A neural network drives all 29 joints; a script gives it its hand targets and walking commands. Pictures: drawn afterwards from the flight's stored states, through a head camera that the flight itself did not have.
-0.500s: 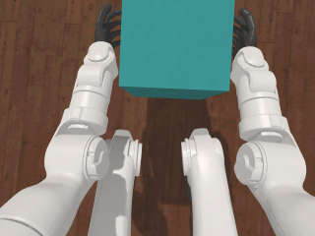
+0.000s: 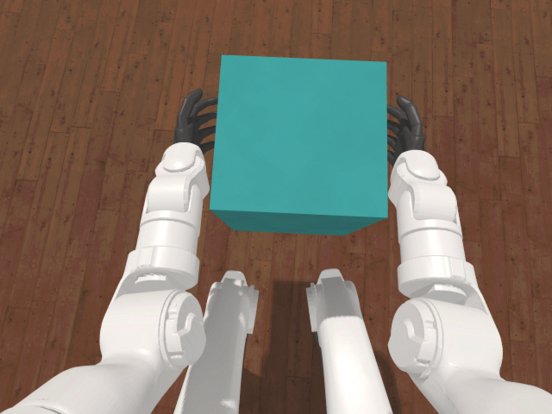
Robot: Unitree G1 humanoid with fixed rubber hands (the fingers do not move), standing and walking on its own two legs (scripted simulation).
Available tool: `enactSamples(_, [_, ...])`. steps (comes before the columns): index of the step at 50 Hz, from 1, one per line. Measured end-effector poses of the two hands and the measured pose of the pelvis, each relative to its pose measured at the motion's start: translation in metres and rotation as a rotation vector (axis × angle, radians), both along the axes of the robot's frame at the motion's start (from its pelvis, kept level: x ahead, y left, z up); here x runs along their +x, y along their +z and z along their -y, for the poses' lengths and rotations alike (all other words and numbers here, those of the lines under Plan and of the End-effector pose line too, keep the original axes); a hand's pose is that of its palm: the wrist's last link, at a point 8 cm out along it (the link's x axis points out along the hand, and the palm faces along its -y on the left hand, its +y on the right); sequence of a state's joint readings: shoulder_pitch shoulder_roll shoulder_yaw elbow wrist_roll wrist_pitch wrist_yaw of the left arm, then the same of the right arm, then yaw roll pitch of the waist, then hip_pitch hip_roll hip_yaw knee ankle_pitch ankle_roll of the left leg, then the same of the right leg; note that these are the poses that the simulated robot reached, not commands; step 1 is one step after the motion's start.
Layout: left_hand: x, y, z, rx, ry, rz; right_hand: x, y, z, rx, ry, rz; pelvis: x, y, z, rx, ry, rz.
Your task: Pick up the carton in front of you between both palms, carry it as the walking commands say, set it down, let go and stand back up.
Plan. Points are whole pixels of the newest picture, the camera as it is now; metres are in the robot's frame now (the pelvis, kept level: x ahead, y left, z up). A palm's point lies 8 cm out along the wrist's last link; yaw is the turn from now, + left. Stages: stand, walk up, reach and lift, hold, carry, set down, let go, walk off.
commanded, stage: reach and lift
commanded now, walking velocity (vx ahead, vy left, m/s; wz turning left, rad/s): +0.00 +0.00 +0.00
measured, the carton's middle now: (294, 163) +0.47 -0.03 -0.12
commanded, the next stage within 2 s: none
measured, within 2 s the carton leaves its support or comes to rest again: neither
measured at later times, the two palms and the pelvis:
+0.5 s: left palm (129, 122) +0.42 +0.13 +0.11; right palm (468, 129) +0.41 -0.17 +0.11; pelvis +0.05 +0.00 +0.15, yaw +0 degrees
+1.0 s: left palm out of the picture +0.38 +0.14 +0.26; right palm out of the picture +0.38 -0.16 +0.25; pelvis +0.09 +0.00 +0.24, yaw -1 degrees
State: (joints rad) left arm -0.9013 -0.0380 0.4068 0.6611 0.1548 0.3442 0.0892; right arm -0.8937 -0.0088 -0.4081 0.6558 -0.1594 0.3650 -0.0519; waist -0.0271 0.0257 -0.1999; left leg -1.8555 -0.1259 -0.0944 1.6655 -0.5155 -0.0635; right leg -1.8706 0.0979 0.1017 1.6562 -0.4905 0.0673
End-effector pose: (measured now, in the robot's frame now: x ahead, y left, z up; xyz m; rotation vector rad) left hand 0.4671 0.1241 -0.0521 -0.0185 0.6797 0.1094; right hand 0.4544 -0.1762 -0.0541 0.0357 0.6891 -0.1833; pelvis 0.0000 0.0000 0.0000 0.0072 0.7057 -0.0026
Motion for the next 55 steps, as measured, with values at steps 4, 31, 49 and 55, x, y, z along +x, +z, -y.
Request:
enactSamples(4, [-0.007, 0.026, -0.002, -0.002, 0.006, -0.004, -0.006, 0.026, -0.002, 0.004, 0.0, -0.003, 0.009, 0.023, 0.0, -0.001, -0.001, 0.031])
enactSamples(31, [-0.056, 0.199, -0.012, -0.003, 0.021, -0.004, -0.05, 0.199, -0.012, 0.01, 0.012, -0.003, 0.069, 0.178, 0.0, -0.007, -0.006, 0.342])
enactSamples(49, [-0.084, 0.303, -0.02, 0.015, 0.013, 0.022, -0.076, 0.303, -0.019, -0.005, 0.03, 0.021, 0.095, 0.242, 0.001, -0.012, -0.006, 0.653])
enactSamples(55, [-0.091, 0.32, -0.022, 0.029, -0.002, 0.01, -0.083, 0.32, -0.021, -0.025, 0.047, 0.008, 0.089, 0.246, 0.001, -0.013, -0.007, 0.731])
